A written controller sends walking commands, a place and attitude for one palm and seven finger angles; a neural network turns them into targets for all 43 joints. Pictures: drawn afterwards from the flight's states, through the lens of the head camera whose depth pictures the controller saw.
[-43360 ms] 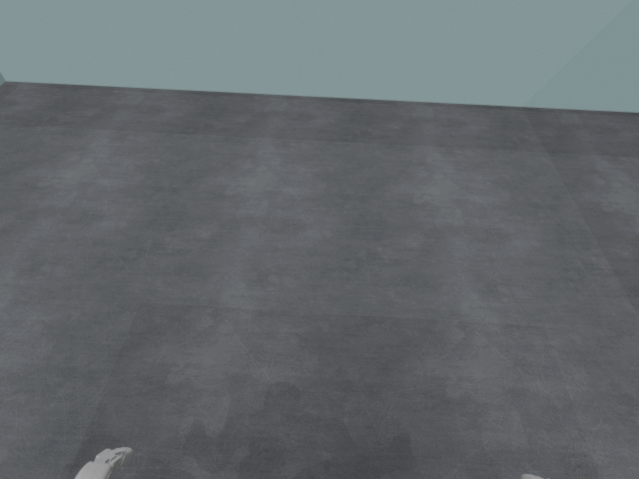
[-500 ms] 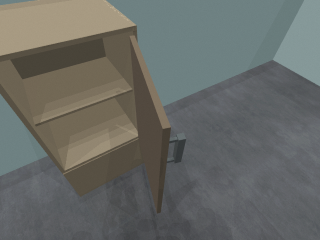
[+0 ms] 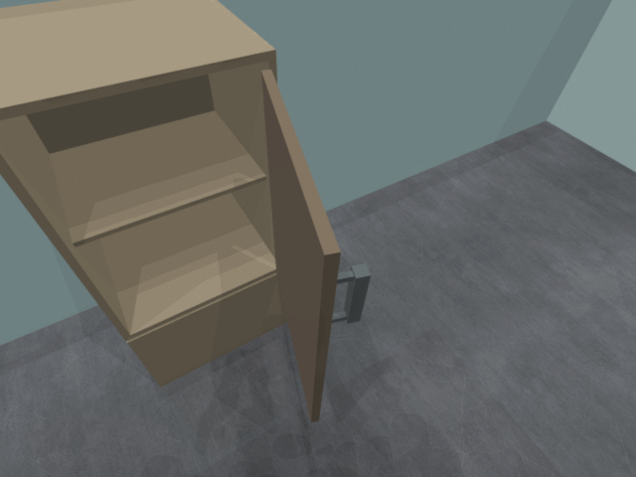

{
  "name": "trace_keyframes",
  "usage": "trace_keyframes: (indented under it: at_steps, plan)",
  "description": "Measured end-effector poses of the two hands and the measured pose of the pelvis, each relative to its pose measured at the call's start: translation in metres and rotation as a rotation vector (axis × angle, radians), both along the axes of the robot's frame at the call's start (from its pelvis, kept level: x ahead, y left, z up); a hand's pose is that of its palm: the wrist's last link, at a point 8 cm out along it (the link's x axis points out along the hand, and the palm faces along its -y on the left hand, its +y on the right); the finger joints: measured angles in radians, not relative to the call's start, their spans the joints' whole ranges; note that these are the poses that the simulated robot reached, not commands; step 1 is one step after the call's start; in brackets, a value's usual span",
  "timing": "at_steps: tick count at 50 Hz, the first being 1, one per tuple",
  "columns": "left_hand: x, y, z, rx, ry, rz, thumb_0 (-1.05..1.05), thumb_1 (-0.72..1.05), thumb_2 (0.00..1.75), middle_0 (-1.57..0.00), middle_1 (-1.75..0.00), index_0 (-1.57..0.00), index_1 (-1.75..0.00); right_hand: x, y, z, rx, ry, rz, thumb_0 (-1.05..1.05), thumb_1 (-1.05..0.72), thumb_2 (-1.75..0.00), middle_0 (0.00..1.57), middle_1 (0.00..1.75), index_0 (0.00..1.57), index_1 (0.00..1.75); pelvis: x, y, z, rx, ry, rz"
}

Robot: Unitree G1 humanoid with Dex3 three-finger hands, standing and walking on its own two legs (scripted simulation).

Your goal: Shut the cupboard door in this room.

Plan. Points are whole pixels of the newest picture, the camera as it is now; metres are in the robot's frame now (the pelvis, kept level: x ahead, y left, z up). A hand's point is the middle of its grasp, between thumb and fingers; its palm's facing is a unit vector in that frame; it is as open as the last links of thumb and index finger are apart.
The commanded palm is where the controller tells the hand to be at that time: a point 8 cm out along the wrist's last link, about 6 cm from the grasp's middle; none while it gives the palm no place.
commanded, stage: look at it before walking up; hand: left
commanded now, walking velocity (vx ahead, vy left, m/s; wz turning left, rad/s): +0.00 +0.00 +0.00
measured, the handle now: (342, 298) +0.36 -0.01 -0.01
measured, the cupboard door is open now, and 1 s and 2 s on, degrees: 73 73 73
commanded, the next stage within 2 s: walk around to get in front in 0.14 s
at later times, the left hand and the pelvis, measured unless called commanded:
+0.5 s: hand out of the picture +0.06 +0.22 -0.17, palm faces +0.08 -0.96 -0.28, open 7.4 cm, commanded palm none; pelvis +0.00 -0.01 -0.01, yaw +5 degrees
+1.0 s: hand out of the picture +0.00 +0.23 -0.18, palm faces +0.36 -0.90 -0.25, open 7.4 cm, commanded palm none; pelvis -0.01 +0.00 +0.00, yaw +22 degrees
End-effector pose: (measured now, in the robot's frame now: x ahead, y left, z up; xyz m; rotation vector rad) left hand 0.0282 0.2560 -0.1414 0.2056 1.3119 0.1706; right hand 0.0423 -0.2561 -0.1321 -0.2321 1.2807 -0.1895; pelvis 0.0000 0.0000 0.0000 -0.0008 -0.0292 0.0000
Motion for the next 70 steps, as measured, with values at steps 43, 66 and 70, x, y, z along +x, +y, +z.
trace_keyframes:
  at_steps: [43,66,70]
  plan:
    - [-0.052,0.022,-0.015,-0.023,-0.021,0.290,0.01,0.91,0.90,-0.20,-0.30,-0.20,-0.30,0.047,0.041,-0.003,-0.006,0.048,0.263,0.00,-0.91,-0.90,0.20,0.30,0.20,0.30,-0.016,0.014,-0.010,-0.036,0.051,0.305]
    - [-0.073,-0.065,0.035,0.139,-0.153,0.559,0.01,0.91,0.90,-0.20,-0.30,-0.20,-0.30,0.169,-0.005,-0.027,0.079,0.016,0.536,0.00,-0.91,-0.90,0.20,0.30,0.20,0.30,0.022,-0.068,-0.007,0.047,0.039,0.621]
    - [-0.095,-0.090,0.034,0.124,-0.114,0.630,0.01,0.91,0.90,-0.20,-0.30,-0.20,-0.30,0.193,0.000,-0.023,0.081,0.009,0.605,0.00,-0.91,-0.90,0.20,0.30,0.20,0.30,0.027,-0.076,-0.003,0.060,0.042,0.681]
